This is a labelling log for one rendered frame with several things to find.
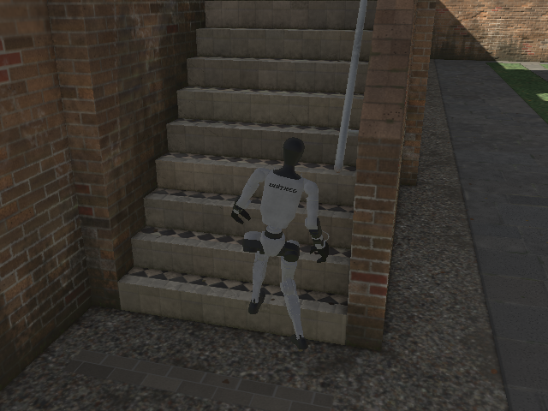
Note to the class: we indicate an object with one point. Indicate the robot right upper arm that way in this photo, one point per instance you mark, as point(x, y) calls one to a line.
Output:
point(312, 190)

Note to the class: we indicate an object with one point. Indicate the left robot hand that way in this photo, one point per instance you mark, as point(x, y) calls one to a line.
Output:
point(237, 219)

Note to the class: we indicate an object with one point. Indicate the left robot foot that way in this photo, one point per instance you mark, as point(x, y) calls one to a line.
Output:
point(254, 307)

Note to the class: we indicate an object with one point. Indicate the right robot forearm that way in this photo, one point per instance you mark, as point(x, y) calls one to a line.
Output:
point(316, 234)

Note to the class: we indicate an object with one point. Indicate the left robot forearm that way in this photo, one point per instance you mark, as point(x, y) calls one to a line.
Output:
point(236, 208)

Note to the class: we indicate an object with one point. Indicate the right robot hand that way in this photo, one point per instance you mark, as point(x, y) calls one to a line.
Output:
point(324, 252)

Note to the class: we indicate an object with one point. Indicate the robot left upper arm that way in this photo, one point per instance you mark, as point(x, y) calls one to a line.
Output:
point(251, 186)

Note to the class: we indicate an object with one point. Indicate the robot right thigh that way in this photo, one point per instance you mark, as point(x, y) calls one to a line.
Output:
point(291, 253)

